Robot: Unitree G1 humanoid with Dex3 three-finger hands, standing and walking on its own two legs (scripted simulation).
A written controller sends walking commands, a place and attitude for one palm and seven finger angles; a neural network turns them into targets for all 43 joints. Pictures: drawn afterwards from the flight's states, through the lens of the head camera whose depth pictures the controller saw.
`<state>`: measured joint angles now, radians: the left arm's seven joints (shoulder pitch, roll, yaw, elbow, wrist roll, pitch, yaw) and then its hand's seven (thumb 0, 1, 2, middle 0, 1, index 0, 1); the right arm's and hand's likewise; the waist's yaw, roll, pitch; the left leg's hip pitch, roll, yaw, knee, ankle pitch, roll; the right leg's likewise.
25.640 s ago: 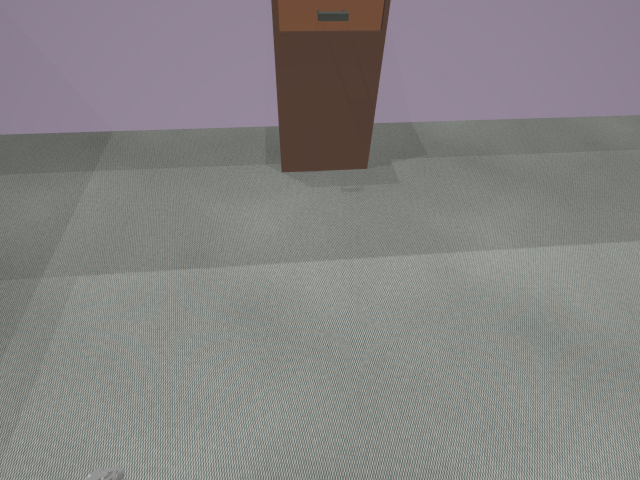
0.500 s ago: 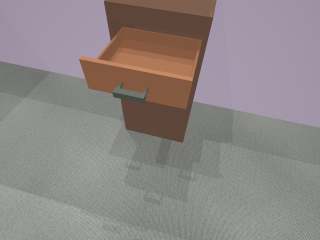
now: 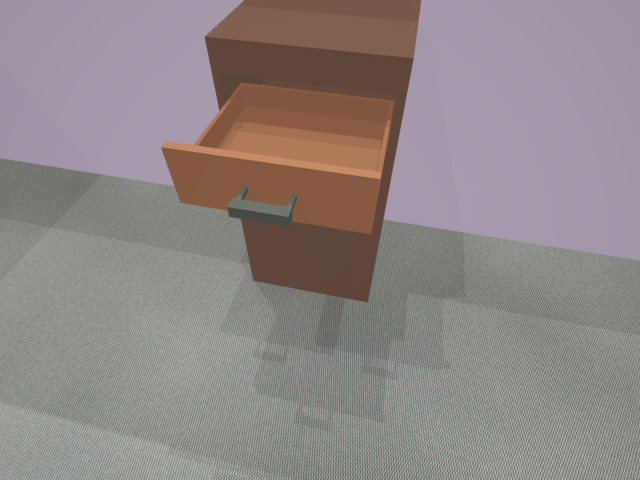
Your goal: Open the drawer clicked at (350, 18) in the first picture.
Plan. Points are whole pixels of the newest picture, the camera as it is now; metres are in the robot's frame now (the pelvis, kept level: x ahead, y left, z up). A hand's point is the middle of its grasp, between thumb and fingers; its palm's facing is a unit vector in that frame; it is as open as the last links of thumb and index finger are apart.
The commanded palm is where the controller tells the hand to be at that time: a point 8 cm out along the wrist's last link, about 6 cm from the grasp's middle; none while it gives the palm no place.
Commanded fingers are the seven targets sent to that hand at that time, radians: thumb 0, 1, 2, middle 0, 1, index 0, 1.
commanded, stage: let the arm hang, fingers relaxed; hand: left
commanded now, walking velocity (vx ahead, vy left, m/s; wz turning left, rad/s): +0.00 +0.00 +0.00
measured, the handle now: (264, 203) +0.58 +0.14 -0.01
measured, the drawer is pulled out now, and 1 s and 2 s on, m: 0.30 0.30 0.30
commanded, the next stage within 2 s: look to check the result in 0.18 s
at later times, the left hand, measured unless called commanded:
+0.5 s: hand out of the picture -0.02 +0.16 -0.18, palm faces +0.05 -0.98 -0.17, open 7.4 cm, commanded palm none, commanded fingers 0.00 0.90 0.90 -0.20 -0.30 -0.20 -0.30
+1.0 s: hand out of the picture +0.01 +0.16 -0.18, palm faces +0.03 -0.98 -0.18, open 7.4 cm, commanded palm none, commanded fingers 0.00 0.90 0.90 -0.20 -0.30 -0.20 -0.30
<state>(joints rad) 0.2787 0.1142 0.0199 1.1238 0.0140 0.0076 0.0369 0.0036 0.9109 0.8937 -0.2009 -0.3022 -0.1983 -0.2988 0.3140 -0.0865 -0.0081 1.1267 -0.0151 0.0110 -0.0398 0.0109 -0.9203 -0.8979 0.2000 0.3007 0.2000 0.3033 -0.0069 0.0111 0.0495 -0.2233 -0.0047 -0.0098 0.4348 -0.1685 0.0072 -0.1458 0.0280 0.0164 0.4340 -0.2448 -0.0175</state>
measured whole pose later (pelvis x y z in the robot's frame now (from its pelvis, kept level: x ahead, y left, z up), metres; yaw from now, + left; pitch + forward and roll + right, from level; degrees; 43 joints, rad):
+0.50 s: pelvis +0.01 +0.00 +0.00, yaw +0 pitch -2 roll +0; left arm 0.31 0.12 0.02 1.14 0.01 0.01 0.04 0.00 0.91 0.89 -0.20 -0.30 -0.20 -0.30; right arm 0.29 -0.10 -0.02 1.12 -0.01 0.01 -0.04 0.00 -0.91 -0.90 0.20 0.30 0.20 0.30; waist 0.00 0.00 0.07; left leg -0.22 0.00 0.00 0.44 -0.18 0.01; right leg -0.14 0.03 0.02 0.43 -0.25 -0.02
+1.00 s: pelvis +0.02 +0.00 +0.00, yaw -1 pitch -2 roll +0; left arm 0.27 0.13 0.02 1.13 0.01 0.00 0.04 0.00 0.91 0.89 -0.20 -0.30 -0.20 -0.30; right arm 0.28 -0.11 -0.02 1.13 -0.01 0.00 -0.04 0.01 -0.92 -0.90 0.20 0.30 0.20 0.30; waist -0.01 0.00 0.07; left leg -0.20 0.00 0.00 0.42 -0.19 0.01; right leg -0.13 0.03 0.03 0.42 -0.26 -0.02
